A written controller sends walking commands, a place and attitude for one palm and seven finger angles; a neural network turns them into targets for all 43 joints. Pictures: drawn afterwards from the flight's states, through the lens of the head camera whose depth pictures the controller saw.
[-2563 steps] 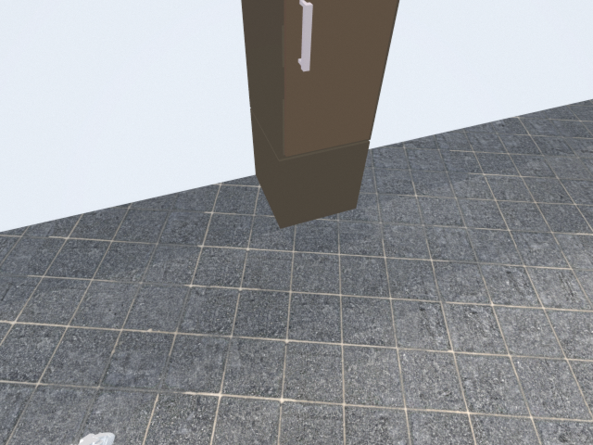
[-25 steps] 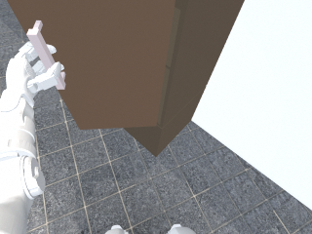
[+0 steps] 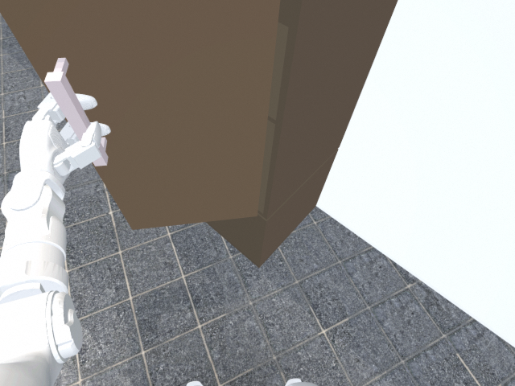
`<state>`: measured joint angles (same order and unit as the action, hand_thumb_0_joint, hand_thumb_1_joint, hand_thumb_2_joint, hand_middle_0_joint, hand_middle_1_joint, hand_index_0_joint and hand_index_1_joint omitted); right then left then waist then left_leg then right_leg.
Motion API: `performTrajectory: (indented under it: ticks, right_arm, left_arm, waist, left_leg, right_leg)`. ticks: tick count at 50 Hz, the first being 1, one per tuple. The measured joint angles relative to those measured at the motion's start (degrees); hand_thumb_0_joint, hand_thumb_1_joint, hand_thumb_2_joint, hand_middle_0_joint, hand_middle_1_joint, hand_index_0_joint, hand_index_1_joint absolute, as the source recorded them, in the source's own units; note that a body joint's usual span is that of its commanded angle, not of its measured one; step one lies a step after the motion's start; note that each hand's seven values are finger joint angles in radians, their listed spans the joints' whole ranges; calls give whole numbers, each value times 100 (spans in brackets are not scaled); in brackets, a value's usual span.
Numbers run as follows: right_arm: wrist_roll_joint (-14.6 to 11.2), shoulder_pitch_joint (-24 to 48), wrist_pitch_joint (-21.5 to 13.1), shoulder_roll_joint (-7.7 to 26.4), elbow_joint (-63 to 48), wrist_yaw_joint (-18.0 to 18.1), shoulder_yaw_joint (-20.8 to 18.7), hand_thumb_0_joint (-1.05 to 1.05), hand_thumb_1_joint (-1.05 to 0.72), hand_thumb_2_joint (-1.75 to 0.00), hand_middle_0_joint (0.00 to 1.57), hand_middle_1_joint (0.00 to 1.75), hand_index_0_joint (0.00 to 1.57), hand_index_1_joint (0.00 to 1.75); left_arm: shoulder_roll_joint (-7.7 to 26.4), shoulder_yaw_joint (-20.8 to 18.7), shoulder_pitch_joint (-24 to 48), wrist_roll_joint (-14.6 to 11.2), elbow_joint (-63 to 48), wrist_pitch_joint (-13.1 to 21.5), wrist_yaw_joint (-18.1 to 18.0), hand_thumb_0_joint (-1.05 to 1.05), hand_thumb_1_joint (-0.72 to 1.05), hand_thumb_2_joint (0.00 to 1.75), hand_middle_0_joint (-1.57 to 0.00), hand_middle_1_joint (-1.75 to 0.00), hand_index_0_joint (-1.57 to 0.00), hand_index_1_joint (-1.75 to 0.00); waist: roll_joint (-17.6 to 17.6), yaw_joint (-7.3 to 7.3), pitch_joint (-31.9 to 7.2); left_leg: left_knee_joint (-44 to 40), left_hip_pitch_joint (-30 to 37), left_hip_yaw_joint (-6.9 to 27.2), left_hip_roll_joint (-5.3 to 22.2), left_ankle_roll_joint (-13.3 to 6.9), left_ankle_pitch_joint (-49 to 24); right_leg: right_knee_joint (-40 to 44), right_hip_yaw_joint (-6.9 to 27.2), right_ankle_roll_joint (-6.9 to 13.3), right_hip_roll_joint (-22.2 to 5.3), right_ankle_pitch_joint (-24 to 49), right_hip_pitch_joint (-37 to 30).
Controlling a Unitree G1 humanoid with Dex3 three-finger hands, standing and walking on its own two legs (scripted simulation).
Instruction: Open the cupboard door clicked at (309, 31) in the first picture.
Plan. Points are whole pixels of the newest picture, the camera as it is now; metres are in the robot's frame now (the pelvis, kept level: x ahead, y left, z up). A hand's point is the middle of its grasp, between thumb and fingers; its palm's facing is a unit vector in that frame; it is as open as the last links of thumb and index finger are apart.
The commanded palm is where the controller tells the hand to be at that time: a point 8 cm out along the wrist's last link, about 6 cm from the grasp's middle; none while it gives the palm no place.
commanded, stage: pull the door open along its arc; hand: left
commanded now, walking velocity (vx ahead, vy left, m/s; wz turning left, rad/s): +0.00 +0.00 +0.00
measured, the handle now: (83, 116) +0.51 +0.25 +0.11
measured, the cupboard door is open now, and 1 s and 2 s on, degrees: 50 79 94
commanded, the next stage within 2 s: open thumb and fingers to let go in 1.30 s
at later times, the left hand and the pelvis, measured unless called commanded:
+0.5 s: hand (112, 158) +0.43 +0.19 +0.11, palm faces +0.55 -0.84 +0.00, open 5.4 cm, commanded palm +0.38 +0.22 +0.11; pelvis -0.01 -0.02 +0.00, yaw +4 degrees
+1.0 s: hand (140, 213) +0.33 +0.14 +0.11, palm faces +0.46 -0.89 +0.04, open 5.8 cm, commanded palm +0.27 +0.16 +0.11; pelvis +0.01 -0.02 +0.02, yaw +2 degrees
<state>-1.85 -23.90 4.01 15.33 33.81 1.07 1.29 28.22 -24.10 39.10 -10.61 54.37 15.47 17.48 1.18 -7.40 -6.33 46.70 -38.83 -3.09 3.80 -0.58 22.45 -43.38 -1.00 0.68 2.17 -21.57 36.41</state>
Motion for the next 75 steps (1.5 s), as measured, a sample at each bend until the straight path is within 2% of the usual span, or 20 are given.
performTrajectory:
  ticks: [7, 10, 12, 14, 19, 21, 23, 26, 31, 35, 40, 44, 48, 54, 59, 63, 69, 75]
  right_arm:
    - [-85, 166, -97, -58, -172, -48, -43, 1, -91, -90, 20, 30, 20, 30]
    - [-78, 345, -183, -82, -174, -13, -42, 1, -91, -90, 20, 30, 20, 30]
    - [-33, 508, -280, -104, -99, 10, -53, 1, -91, -90, 20, 30, 20, 30]
    - [45, 706, -368, -121, -4, 5, -49, 1, -91, -90, 20, 30, 20, 30]
    - [309, 1079, -481, -234, 136, -84, -56, 1, -91, -90, 20, 30, 20, 30]
    - [376, 1132, -484, -301, 174, -119, -54, 1, -91, -90, 20, 30, 20, 30]
    - [413, 1122, -477, -360, 223, -129, -50, 1, -91, -90, 20, 30, 20, 30]
    - [425, 992, -449, -413, 320, -107, -55, 1, -91, -90, 20, 30, 20, 30]
    - [405, 622, -377, -362, 507, -91, -116, 1, -91, -90, 20, 30, 20, 30]
    - [361, 339, -336, -255, 615, -99, -198, 1, -91, -90, 20, 30, 20, 30]
    - [314, 152, -330, -147, 631, -129, -310, 2, -91, -90, 20, 30, 20, 30]
    - [298, 240, -360, -125, 557, -147, -346, 2, -91, -90, 20, 30, 20, 30]
    - [315, 540, -393, -168, 413, -145, -325, 2, -91, -90, 20, 30, 20, 30]
    - [390, 1171, -377, -317, 71, -119, -209, 2, -91, -90, 20, 30, 20, 30]
    - [448, 1598, -259, -484, -216, -166, -110, 2, -91, -90, 20, 30, 20, 30]
    - [463, 1809, -117, -628, -361, -269, -20, 1, -91, -90, 20, 30, 20, 30]
    - [430, 1848, 123, -719, -346, -327, 108, 1, -91, -90, 20, 30, 20, 30]
    - [472, 1698, 254, -645, -59, -180, 92, 1, -91, -90, 20, 30, 20, 30]
  left_arm:
    - [-590, 299, -1373, -356, -1558, -257, -97, 1, 71, 79, -31, -132, -29, -131]
    - [-863, 504, -1541, -358, -1893, -368, -259, 1, 70, 79, -32, -132, -29, -131]
    - [-1175, 606, -1388, -318, -1950, -472, -802, 1, 68, 79, -34, -132, -31, -131]
    - [-1486, 629, -1129, -151, -1894, -533, -1493, 0, 67, 79, -35, -132, -33, -132]
    - [-1975, 677, -546, 588, -1630, -642, -3286, -1, 69, 82, -36, -131, -37, -133]
    - [-2041, 700, -398, 844, -1462, -630, -3789, -1, 71, 83, -36, -132, -38, -134]
    - [-2039, 711, -291, 983, -1279, -576, -4031, 0, 74, 84, -36, -132, -38, -134]
    - [-1977, 671, -190, 1025, -1018, -435, -4120, 0, 77, 86, -36, -133, -38, -134]
    - [-1838, 635, -336, 933, -907, -211, -3904, 0, 77, 84, -36, -134, -35, -135]
    - [-1850, 691, -757, 772, -1249, -99, -3764, 0, 77, 83, -36, -134, -35, -134]
    - [-2061, 943, -1598, 603, -2157, -154, -3741, 0, 77, 81, -36, -134, -35, -134]
    - [-2330, 1325, -2383, 552, -3072, -305, -3831, 1, 76, 79, -35, -135, -35, -133]
    - [-2651, 1804, -3106, 613, -3946, -549, -4002, 1, 75, 77, -35, -135, -34, -132]
    - [-3107, 2654, -4013, 903, -5039, -1013, -4308, 1, 73, 75, -34, -134, -35, -133]
    - [-3433, 3367, -4579, 1259, -5710, -1440, -4606, 2, 72, 75, -33, -134, -36, -133]
    - [-3234, 3916, -4881, 1435, -6108, -1711, -4737, 2, 72, 76, -33, -133, -36, -134]
    - [-3093, 4140, -5106, 1349, -6459, -1991, -4722, 2, 71, 76, -34, -133, -38, -134]
    - [-3277, 3869, -4613, 1380, -6080, -2046, -4941, 1, 70, 80, -36, -133, -40, -134]
  waist:
    - [56, 192, -51]
    - [52, 320, -19]
    - [37, 425, 19]
    - [22, 491, 57]
    - [6, 515, 26]
    - [9, 479, -11]
    - [15, 440, -25]
    - [15, 400, -19]
    - [48, 382, 6]
    - [85, 392, 35]
    - [120, 447, 56]
    - [129, 523, 96]
    - [123, 618, 132]
    - [110, 750, 186]
    - [88, 833, 209]
    - [75, 840, 221]
    - [125, 802, 253]
    - [119, 856, 318]
  left_leg:
    - [-262, 515, -65, -30, 0, -8]
    - [-291, 628, -4, -73, 5, -24]
    - [-279, 625, 67, -110, 16, -50]
    - [-243, 567, 147, -148, 27, -85]
    - [-171, 365, 253, -195, 61, -160]
    - [-156, 309, 277, -193, 80, -177]
    - [-156, 295, 295, -180, 98, -188]
    - [-188, 329, 311, -156, 125, -206]
    - [-289, 450, 284, -112, 155, -234]
    - [-427, 623, 218, -86, 160, -257]
    - [-646, 926, 132, -79, 156, -293]
    - [-804, 1204, 97, -99, 147, -315]
    - [-911, 1450, 91, -138, 137, -326]
    - [-954, 1722, 159, -206, 126, -305]
    - [-905, 1840, 260, -239, 135, -258]
    - [-818, 1875, 322, -233, 160, -197]
    - [-738, 1948, 374, -192, 203, -122]
    - [-708, 1861, 454, -212, 235, -171]
  right_leg:
    - [211, 62, -11, -22, -3, -476]
    - [225, 0, -10, -61, -25, -614]
    - [205, -72, -6, -96, -36, -642]
    - [158, -152, 3, -132, -44, -614]
    - [16, -260, 42, -177, -54, -425]
    - [-17, -283, 61, -174, -56, -368]
    - [-24, -300, 83, -161, -53, -353]
    - [3, -314, 114, -134, -38, -384]
    - [95, -286, 150, -88, 1, -482]
    - [212, -220, 155, -60, 41, -616]
    - [396, -136, 148, -50, 87, -871]
    - [529, -102, 133, -65, 103, -1131]
    - [605, -99, 116, -100, 92, -1369]
    - [633, -167, 97, -165, 27, -1672]
    - [621, -268, 104, -194, -41, -1850]
    - [562, -328, 130, -186, -109, -1917]
    - [526, -376, 170, -143, -171, -2023]
    - [449, -456, 204, -161, -185, -1946]
